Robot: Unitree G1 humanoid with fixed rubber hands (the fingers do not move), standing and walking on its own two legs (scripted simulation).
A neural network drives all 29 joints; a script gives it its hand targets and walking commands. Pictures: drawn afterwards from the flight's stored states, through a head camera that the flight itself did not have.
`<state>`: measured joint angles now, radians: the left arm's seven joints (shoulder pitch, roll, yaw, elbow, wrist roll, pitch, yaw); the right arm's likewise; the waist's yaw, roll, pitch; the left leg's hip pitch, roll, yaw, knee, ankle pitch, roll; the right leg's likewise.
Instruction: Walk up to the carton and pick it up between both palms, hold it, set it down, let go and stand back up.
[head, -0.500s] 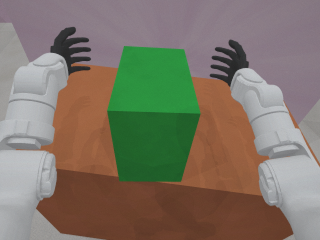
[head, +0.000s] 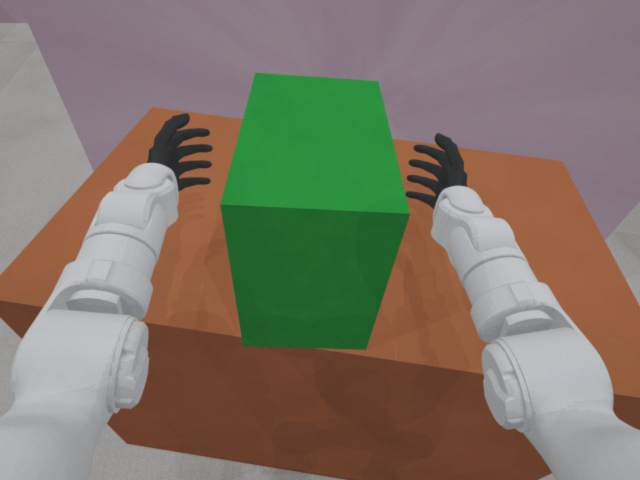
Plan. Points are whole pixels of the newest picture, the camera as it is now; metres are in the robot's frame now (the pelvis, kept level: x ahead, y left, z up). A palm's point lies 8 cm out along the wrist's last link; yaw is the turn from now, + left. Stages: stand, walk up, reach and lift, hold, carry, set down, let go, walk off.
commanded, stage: reach and lift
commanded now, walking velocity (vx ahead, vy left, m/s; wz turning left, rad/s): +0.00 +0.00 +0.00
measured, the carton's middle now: (311, 212) +0.47 +0.00 +0.09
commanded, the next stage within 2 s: none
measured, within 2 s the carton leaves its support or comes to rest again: neither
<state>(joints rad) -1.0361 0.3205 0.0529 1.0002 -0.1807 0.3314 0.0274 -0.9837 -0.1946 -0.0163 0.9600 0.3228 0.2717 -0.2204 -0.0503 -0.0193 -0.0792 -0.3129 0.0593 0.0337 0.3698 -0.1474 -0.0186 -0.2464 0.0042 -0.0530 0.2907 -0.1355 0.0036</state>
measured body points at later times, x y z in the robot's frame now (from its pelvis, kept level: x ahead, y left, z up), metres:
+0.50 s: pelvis +0.01 +0.00 +0.00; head +0.02 +0.02 +0.45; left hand +0.47 +0.16 +0.15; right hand +0.45 -0.15 +0.15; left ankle +0.02 +0.13 -0.75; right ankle +0.00 -0.12 -0.75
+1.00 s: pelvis +0.01 +0.00 +0.00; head +0.03 +0.02 +0.45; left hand +0.47 +0.14 +0.15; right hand +0.45 -0.14 +0.15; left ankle +0.02 +0.13 -0.75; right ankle +0.00 -0.12 -0.75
